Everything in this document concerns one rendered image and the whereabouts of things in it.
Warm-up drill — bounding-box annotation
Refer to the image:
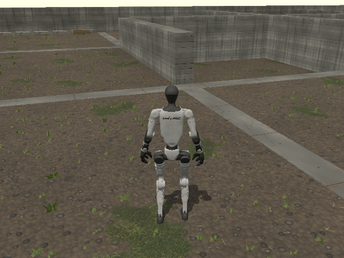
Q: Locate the right robot forearm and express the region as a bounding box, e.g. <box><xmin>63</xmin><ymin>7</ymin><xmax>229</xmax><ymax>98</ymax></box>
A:
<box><xmin>192</xmin><ymin>130</ymin><xmax>203</xmax><ymax>154</ymax></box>

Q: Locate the robot left hand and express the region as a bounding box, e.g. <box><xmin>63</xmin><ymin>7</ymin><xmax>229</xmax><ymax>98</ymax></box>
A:
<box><xmin>140</xmin><ymin>151</ymin><xmax>152</xmax><ymax>163</ymax></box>

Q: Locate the robot right hand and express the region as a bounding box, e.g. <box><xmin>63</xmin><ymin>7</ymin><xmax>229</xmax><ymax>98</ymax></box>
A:
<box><xmin>192</xmin><ymin>152</ymin><xmax>204</xmax><ymax>166</ymax></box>

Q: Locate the robot right upper arm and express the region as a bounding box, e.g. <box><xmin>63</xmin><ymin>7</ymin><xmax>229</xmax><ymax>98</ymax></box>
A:
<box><xmin>183</xmin><ymin>109</ymin><xmax>198</xmax><ymax>138</ymax></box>

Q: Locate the robot left upper arm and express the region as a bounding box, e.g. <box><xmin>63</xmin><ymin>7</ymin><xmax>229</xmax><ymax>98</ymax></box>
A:
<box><xmin>146</xmin><ymin>109</ymin><xmax>161</xmax><ymax>138</ymax></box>

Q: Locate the robot head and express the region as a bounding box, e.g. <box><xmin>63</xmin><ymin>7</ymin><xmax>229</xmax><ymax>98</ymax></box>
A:
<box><xmin>163</xmin><ymin>85</ymin><xmax>181</xmax><ymax>112</ymax></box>

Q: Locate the left robot forearm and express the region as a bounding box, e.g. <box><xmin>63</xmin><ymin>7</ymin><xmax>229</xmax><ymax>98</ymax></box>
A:
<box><xmin>141</xmin><ymin>130</ymin><xmax>152</xmax><ymax>153</ymax></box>

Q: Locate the left robot thigh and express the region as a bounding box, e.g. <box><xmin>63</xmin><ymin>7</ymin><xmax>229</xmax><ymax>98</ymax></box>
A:
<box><xmin>154</xmin><ymin>150</ymin><xmax>166</xmax><ymax>190</ymax></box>

